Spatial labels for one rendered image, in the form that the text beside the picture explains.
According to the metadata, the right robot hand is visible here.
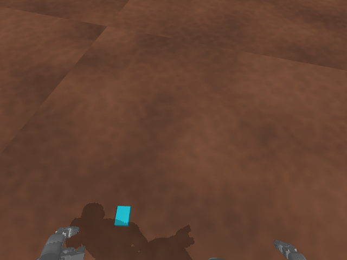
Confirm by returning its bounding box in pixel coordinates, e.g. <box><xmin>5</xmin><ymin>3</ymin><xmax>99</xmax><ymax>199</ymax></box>
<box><xmin>274</xmin><ymin>240</ymin><xmax>306</xmax><ymax>260</ymax></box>

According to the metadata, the small box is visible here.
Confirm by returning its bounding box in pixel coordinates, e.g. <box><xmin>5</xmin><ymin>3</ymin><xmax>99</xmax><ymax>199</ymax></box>
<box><xmin>114</xmin><ymin>206</ymin><xmax>131</xmax><ymax>226</ymax></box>

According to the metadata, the left robot hand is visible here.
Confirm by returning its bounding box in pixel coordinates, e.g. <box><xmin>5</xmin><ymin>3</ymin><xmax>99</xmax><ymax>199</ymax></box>
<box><xmin>40</xmin><ymin>226</ymin><xmax>85</xmax><ymax>260</ymax></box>

